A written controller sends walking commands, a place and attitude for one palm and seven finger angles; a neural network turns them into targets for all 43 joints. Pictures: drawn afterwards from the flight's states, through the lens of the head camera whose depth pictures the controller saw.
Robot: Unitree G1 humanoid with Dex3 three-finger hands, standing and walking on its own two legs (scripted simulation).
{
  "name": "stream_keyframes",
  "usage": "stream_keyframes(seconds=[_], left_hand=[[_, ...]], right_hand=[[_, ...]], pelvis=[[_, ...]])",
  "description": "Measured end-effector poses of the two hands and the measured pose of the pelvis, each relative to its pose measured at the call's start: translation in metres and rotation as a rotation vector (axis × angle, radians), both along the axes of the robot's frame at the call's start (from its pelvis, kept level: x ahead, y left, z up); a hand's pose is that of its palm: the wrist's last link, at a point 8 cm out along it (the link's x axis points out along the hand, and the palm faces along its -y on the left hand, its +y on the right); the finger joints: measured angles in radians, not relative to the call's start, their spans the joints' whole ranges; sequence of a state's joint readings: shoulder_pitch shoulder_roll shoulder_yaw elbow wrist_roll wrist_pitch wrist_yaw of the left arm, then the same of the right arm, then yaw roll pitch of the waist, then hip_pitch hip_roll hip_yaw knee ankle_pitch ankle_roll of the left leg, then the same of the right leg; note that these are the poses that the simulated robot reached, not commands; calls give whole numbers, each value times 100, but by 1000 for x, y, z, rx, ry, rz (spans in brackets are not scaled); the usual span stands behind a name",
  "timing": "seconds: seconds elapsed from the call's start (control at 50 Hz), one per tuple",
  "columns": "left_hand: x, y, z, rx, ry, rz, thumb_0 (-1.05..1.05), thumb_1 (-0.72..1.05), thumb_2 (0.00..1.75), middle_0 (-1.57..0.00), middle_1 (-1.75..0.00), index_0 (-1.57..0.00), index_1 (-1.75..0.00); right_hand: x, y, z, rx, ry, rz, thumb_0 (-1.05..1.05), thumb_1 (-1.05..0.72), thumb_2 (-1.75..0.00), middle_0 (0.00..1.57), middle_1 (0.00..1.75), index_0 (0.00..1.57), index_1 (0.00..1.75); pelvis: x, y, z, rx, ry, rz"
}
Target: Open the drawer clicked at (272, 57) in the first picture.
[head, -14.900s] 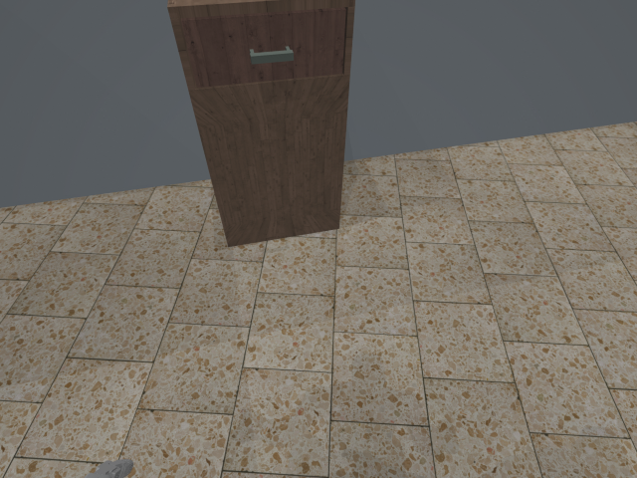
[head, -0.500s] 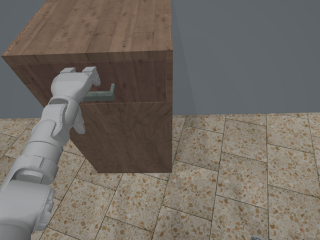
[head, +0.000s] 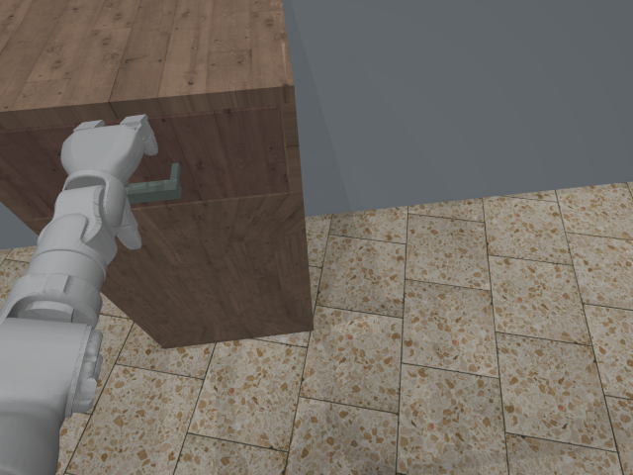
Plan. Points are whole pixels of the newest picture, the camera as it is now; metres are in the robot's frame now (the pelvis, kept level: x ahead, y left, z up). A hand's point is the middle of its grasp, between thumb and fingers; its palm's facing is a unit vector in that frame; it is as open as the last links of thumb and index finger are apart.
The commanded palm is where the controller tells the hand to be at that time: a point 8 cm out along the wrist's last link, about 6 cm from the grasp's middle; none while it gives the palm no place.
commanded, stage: move the hooked fingers above the handle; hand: left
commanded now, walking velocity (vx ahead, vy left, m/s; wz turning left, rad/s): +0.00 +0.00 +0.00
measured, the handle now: (141, 182) +0.53 +0.25 +0.03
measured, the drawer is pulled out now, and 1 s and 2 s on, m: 0.00 0.00 0.00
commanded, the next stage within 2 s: none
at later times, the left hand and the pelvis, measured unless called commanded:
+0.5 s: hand (114, 185) +0.48 +0.25 +0.09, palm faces -0.04 -0.02 -1.00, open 13.8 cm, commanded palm +0.46 +0.25 +0.15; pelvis +0.00 +0.01 +0.00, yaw +1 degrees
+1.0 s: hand (111, 194) +0.46 +0.25 +0.09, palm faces -0.04 -0.03 -1.00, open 13.8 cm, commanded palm +0.45 +0.25 +0.15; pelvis +0.00 +0.01 +0.00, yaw +2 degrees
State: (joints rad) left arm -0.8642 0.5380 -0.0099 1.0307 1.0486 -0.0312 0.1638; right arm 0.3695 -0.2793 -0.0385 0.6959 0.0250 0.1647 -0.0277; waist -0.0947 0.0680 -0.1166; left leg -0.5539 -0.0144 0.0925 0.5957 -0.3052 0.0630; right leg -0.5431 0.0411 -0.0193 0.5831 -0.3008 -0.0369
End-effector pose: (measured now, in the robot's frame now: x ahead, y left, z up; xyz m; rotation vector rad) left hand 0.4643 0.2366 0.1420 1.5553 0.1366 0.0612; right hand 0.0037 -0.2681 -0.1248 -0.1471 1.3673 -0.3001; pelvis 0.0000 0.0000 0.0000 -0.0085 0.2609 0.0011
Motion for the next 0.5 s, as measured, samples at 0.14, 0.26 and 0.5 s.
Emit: stream_keyframes(seconds=[0.14,0.26,0.5], left_hand=[[-16,20,-5,12,46,7,0,-49,30,-32,-121,-33,-121],[-19,17,0,-1,9,-63,0,-49,30,-32,-120,-33,-120],[-2,14,0,-5,-7,-8,0,-49,30,-31,-120,-32,-120]], right_hand=[[13,0,5,-13,-37,23,1,-91,-90,20,30,21,30],[30,-4,8,-43,-63,70,0,-90,-90,20,30,21,30],[43,5,5,-23,-94,71,0,-91,-90,20,30,21,30]], pelvis=[[-2,-2,2,-3,-18,14],[-4,0,0,-7,-16,36],[0,7,-2,-8,2,24]])
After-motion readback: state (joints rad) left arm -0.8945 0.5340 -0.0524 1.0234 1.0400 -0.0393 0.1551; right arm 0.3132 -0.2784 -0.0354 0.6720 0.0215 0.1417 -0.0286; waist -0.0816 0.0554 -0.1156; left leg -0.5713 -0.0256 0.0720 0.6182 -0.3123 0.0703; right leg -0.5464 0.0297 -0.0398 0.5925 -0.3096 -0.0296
